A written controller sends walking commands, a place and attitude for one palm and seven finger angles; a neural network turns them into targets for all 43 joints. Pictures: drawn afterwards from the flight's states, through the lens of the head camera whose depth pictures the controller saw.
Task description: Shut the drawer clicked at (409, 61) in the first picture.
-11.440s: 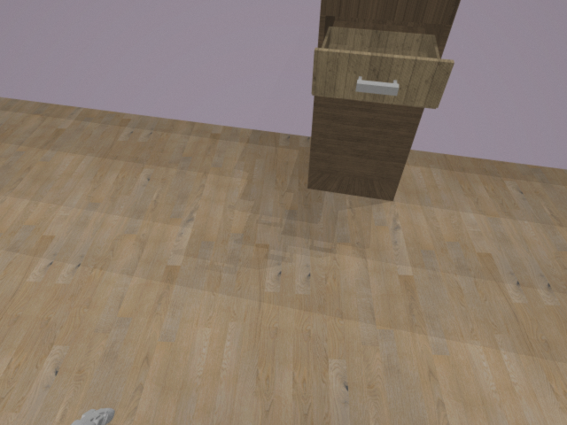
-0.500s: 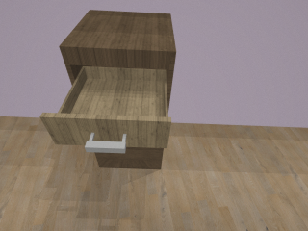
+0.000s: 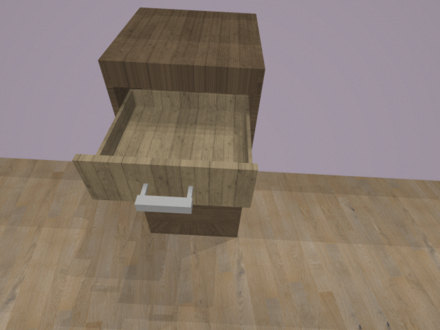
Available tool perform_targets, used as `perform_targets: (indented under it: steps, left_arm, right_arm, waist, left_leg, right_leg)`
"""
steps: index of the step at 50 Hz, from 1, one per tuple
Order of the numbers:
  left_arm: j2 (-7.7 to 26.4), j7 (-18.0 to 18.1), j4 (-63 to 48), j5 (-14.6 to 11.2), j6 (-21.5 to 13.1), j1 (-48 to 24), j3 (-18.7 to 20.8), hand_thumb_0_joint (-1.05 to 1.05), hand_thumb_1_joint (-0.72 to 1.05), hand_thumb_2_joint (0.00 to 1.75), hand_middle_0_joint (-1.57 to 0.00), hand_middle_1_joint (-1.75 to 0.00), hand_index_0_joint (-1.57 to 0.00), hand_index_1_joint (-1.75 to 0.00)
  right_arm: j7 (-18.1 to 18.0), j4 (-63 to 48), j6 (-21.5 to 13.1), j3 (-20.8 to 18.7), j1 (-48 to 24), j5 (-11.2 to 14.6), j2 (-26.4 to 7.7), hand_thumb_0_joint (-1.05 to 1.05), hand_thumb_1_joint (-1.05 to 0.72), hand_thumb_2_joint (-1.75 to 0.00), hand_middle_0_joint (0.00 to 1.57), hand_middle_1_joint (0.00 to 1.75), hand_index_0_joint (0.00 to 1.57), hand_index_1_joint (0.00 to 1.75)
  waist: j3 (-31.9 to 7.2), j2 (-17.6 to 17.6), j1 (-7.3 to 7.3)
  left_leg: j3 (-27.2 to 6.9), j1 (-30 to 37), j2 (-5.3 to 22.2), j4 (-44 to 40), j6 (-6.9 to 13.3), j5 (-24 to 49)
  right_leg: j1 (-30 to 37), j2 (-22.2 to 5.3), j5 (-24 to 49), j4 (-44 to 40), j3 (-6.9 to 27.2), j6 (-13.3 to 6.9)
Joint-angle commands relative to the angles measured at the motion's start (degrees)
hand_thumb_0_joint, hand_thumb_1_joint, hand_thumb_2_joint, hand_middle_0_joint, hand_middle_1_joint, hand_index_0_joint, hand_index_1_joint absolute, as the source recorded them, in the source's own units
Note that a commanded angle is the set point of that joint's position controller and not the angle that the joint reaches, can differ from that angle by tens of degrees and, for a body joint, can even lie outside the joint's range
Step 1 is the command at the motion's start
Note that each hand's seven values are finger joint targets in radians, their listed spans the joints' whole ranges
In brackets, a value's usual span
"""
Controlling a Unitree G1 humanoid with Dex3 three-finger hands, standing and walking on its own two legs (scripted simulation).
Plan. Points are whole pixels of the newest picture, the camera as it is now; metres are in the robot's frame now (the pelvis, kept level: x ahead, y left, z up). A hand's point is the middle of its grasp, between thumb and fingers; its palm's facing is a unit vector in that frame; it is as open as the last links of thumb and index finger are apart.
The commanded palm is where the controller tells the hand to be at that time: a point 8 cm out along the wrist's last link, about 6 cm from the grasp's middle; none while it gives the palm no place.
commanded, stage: look again from close up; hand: left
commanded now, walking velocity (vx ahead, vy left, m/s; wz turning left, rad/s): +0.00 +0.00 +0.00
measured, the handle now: (166, 196) +0.39 +0.15 -0.01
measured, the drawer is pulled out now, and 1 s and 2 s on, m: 0.29 0.29 0.29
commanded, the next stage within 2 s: shuffle to correct the standing spot in 0.40 s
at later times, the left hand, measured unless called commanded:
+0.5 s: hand out of the picture +0.01 +0.14 -0.17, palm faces +0.00 -0.99 -0.16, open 7.3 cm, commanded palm none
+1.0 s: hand out of the picture +0.06 +0.12 -0.18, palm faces +0.00 -0.99 -0.14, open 7.3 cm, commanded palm none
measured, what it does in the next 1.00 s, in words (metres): shifts its weight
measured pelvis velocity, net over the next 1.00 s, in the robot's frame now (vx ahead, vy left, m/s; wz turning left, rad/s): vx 0.10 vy -0.03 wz -0.03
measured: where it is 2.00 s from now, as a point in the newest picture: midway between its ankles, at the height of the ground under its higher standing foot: outside the picture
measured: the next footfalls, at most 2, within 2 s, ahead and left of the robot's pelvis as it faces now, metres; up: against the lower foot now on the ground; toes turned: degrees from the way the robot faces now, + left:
none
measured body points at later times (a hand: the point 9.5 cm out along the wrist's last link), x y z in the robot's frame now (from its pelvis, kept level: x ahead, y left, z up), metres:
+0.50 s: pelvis +0.02 -0.01 +0.00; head +0.02 -0.01 +0.45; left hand +0.01 +0.19 -0.16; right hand +0.01 -0.22 -0.16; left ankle +0.05 +0.07 -0.74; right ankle +0.04 -0.16 -0.74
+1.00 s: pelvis +0.10 -0.03 -0.01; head +0.11 -0.03 +0.44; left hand +0.06 +0.17 -0.17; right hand +0.08 -0.25 -0.17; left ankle +0.05 +0.07 -0.74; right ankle +0.04 -0.16 -0.74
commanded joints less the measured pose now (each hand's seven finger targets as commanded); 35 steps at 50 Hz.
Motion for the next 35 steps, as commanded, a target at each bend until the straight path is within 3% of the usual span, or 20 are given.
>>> perform_targets:
  steps: [1,10,19,25,27,31,35]
  left_arm:
    - [3.86,0.28,-1.36,-0.21,-0.93,4.51,1.10,0.00,0.90,0.90,-0.20,-0.30,-0.20,-0.30]
    - [3.44,0.36,-1.76,-0.24,-1.14,3.90,1.08,0.00,0.90,0.90,-0.20,-0.30,-0.20,-0.30]
    - [3.81,0.50,-1.99,-0.52,-1.39,2.02,0.90,0.00,0.90,0.90,-0.20,-0.30,-0.20,-0.30]
    - [4.44,0.46,-2.16,-0.61,-1.31,1.42,0.81,0.00,0.90,0.90,-0.20,-0.30,-0.20,-0.30]
    - [4.41,0.26,-1.89,-0.48,-1.25,1.61,1.00,0.00,0.90,0.90,-0.20,-0.30,-0.20,-0.30]
    - [4.53,-0.33,-2.70,-0.05,-0.69,2.17,1.68,0.00,0.90,0.90,-0.20,-0.30,-0.20,-0.30]
    - [4.17,-0.74,-2.66,-0.15,-1.13,3.15,1.96,0.00,0.90,0.90,-0.20,-0.30,-0.20,-0.30]
  right_arm:
    - [-0.72,-1.95,-0.83,-1.15,2.11,0.22,-6.22,0.00,-0.90,-0.90,0.20,0.30,0.20,0.30]
    - [-0.78,-1.75,-1.15,-1.08,1.87,0.27,-5.68,0.00,-0.90,-0.90,0.20,0.30,0.20,0.30]
    - [-1.02,-1.26,-1.80,-0.67,1.70,0.48,-5.48,0.00,-0.90,-0.90,0.20,0.30,0.20,0.30]
    - [-0.89,-0.80,-1.46,-0.59,0.90,0.50,-5.44,0.00,-0.90,-0.90,0.20,0.30,0.20,0.30]
    - [-0.86,-0.36,-1.32,-0.74,1.41,0.21,-5.76,0.00,-0.90,-0.90,0.20,0.30,0.20,0.30]
    - [-0.76,-0.92,-0.87,-1.40,0.99,-0.22,-6.81,0.00,-0.90,-0.90,0.20,0.30,0.20,0.30]
    - [-0.83,-1.32,-1.44,-1.62,0.92,-0.23,-6.27,0.00,-0.90,-0.90,0.20,0.30,0.20,0.30]
  waist:
    - [6.25,0.86,0.30]
    - [6.26,0.52,0.25]
    - [3.99,-0.47,0.04]
    - [5.56,-0.55,0.13]
    - [4.47,-1.00,-0.10]
    - [7.38,1.21,0.33]
    - [7.67,-0.10,0.52]
  left_leg:
    - [-11.40,-4.10,8.17,-11.52,-1.78,-18.37]
    - [-10.67,-2.97,7.96,-10.85,-1.93,-15.23]
    - [-8.49,1.03,7.96,-9.10,-2.09,-5.68]
    - [-8.04,0.87,7.59,-9.10,-2.39,-7.19]
    - [-8.07,1.78,7.76,-8.79,-2.20,-12.38]
    - [-10.19,-2.14,8.92,-10.33,-1.01,-23.84]
    - [-9.70,-1.97,9.00,-8.12,-0.30,-20.88]
  right_leg:
    - [-3.53,-1.74,-10.04,-4.74,3.15,-3.23]
    - [-3.63,-1.91,-7.20,-4.89,3.58,-3.21]
    - [-0.61,-2.44,1.29,-4.54,3.90,-3.13]
    - [-1.33,-2.51,-1.26,-5.81,4.32,-3.11]
    - [-1.63,-1.96,-7.10,-5.66,3.99,-3.29]
    - [-4.27,-0.40,-16.09,-3.60,3.26,-4.01]
    - [-4.43,-0.47,-13.45,-3.04,4.31,-5.12]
